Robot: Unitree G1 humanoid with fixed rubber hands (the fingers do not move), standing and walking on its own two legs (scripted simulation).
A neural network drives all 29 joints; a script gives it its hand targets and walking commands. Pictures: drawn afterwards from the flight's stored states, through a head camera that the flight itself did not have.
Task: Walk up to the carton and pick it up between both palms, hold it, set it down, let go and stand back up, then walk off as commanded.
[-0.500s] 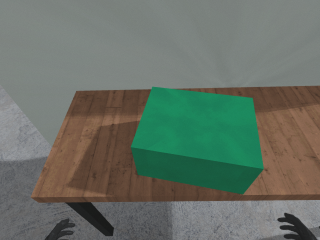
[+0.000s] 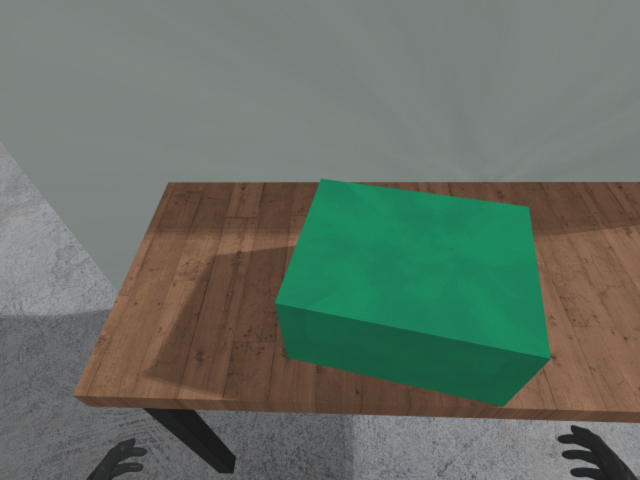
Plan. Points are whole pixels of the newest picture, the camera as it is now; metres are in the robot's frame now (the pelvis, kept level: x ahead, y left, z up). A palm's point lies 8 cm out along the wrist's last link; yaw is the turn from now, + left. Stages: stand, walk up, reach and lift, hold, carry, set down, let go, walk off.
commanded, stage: walk up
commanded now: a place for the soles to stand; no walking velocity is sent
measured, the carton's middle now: (405, 283) +0.37 -0.07 +0.02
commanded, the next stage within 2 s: reach and lift in 0.68 s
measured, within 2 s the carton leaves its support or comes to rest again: neither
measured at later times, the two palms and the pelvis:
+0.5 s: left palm out of the picture +0.11 +0.31 -0.08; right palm (621, 474) +0.15 -0.31 -0.07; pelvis +0.01 -0.01 +0.00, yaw +1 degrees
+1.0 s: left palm (127, 460) +0.15 +0.28 -0.05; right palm out of the picture +0.14 -0.33 -0.07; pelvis -0.01 -0.03 +0.00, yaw -1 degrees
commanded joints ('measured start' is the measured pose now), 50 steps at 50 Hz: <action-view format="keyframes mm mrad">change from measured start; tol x32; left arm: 1 -27 166 77 -70 -10 -7 0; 50 -161 184 194 -448 -13 201 -5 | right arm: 1 -15 -199 -87 -19 3 -19 -11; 34 -55 -198 -81 -10 4 -6 -15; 38 -274 -68 -184 364 -154 -274 59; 50 -179 26 -89 -15 -62 -352 -20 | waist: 1 -15 71 -28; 50 7 -151 -141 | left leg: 1 38 206 -349 -247 188 172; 8 -116 13 44 86 33 -15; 18 73 156 -233 -158 460 119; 34 -12 181 -297 -212 249 169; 35 -112 129 139 -163 165 -141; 50 -36 6 230 -179 249 -8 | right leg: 1 -91 39 52 28 -113 -35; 26 108 -257 150 -144 314 -203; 34 4 30 59 -18 -94 -47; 50 219 35 72 -138 490 37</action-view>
